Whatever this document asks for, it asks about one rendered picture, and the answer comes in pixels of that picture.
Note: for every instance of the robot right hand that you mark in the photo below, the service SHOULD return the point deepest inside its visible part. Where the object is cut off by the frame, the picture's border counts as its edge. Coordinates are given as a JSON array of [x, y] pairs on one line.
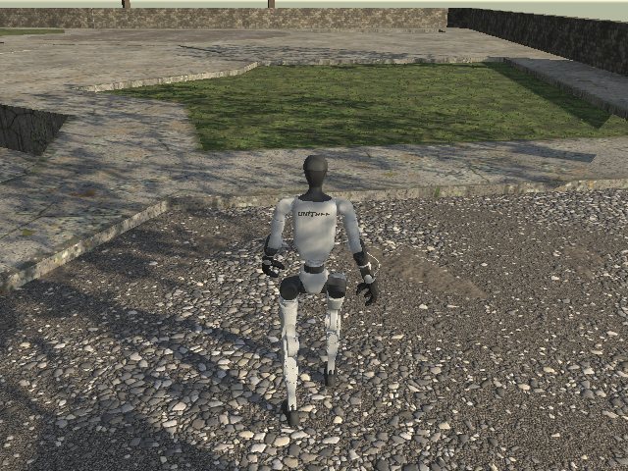
[[373, 291]]

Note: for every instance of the left robot shin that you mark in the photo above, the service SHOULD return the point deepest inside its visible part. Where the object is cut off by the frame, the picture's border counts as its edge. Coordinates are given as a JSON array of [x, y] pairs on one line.
[[290, 372]]

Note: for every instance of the humanoid robot head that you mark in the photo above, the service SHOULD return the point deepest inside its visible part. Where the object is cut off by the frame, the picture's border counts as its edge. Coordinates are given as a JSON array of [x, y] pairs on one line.
[[315, 169]]

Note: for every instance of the right robot upper arm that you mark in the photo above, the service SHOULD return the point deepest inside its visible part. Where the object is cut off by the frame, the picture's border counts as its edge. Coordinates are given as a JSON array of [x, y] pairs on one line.
[[346, 208]]

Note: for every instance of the left robot forearm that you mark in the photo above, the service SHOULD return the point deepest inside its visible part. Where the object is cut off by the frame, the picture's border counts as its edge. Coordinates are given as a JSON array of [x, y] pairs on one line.
[[269, 253]]

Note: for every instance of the right robot forearm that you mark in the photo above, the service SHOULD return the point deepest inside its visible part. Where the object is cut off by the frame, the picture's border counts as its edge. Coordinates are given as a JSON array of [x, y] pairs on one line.
[[364, 265]]

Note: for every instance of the left robot upper arm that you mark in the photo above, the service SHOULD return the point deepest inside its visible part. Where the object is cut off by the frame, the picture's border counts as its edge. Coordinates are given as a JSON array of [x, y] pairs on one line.
[[283, 207]]

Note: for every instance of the robot left hand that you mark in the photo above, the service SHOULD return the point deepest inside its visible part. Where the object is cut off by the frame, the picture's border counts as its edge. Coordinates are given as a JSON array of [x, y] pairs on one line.
[[268, 272]]

